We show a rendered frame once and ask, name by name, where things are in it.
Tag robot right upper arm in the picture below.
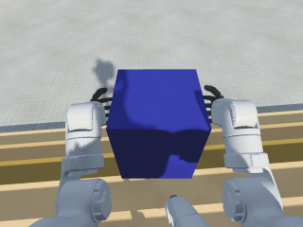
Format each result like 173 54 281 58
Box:
223 177 303 227

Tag left robot forearm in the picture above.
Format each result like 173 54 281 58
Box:
55 101 107 215

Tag left robot hand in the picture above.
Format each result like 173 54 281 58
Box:
90 87 113 126

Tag right robot hand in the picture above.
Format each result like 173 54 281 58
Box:
203 85 224 123

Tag carton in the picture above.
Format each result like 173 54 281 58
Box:
106 69 212 179

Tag right robot forearm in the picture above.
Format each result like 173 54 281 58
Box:
211 98 283 211

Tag robot right thigh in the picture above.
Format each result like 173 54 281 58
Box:
164 196 209 227

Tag robot left upper arm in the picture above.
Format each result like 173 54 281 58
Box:
28 178 112 227

